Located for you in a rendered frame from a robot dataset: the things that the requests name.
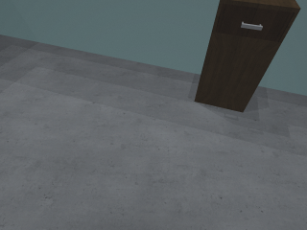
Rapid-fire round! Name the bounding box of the cabinet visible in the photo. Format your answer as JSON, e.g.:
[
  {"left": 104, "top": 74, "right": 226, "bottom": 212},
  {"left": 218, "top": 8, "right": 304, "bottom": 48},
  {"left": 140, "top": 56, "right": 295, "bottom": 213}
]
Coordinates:
[{"left": 194, "top": 0, "right": 300, "bottom": 113}]

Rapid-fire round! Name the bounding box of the handle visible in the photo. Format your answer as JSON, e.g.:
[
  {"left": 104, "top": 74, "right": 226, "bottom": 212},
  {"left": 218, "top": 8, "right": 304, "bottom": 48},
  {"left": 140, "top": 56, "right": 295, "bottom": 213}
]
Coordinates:
[{"left": 241, "top": 21, "right": 263, "bottom": 31}]

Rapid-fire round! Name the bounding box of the drawer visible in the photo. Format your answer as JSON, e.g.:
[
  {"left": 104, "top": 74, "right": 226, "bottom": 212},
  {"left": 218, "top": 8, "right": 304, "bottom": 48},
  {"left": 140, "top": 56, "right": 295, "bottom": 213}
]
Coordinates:
[{"left": 216, "top": 4, "right": 294, "bottom": 42}]

